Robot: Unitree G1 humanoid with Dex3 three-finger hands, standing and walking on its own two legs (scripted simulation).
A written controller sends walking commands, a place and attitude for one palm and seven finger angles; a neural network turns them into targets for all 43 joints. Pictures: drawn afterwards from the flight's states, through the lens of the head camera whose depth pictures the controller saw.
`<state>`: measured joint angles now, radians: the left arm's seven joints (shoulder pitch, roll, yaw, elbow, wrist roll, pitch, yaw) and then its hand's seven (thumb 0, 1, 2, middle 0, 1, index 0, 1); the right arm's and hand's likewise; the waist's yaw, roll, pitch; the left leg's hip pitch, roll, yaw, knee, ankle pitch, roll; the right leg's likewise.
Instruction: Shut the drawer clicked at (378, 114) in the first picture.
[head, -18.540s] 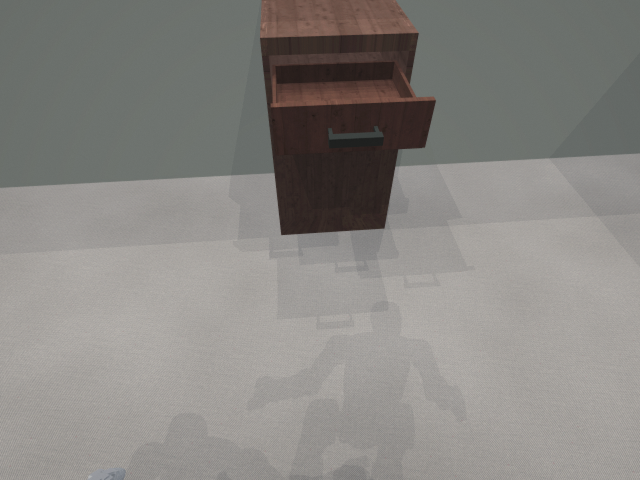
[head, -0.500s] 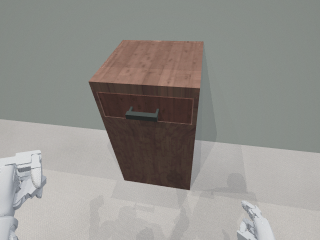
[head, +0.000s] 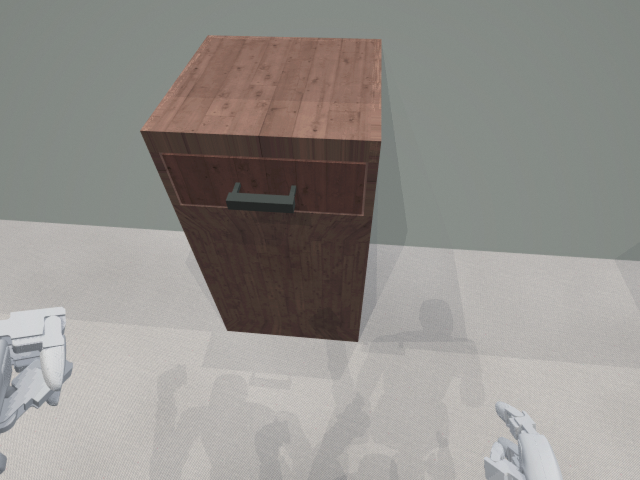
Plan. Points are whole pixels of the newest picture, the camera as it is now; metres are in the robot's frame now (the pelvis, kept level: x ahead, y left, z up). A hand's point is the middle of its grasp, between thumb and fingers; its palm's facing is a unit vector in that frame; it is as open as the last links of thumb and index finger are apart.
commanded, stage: step back with the hand held close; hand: left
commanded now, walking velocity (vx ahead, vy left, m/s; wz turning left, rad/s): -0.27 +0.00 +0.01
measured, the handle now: (263, 195) +0.65 +0.16 -0.07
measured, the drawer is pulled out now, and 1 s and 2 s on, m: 0.00 0.00 0.00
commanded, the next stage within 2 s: stop stepping back and stand still in 1.20 s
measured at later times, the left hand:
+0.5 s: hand out of the picture +0.13 +0.25 +0.15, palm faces +0.36 -0.80 -0.48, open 3.3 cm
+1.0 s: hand out of the picture +0.08 +0.25 +0.16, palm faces +0.38 -0.80 -0.46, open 3.3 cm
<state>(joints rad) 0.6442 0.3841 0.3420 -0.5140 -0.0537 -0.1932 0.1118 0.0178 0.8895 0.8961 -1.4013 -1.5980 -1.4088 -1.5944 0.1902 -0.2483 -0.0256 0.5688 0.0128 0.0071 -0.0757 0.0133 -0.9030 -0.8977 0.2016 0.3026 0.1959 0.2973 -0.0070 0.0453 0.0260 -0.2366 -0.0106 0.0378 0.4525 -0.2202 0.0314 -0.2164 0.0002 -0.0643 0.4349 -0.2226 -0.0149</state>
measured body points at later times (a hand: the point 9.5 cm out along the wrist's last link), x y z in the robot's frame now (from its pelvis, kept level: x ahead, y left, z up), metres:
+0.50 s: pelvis -0.06 +0.01 -0.01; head -0.04 +0.02 +0.44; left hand +0.10 +0.29 +0.18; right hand +0.12 -0.22 -0.09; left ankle +0.01 +0.10 -0.74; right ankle +0.00 -0.11 -0.74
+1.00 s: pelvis -0.11 +0.01 -0.02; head -0.08 +0.04 +0.43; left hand +0.05 +0.29 +0.19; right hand +0.07 -0.24 -0.09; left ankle -0.03 +0.10 -0.74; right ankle -0.02 -0.11 -0.74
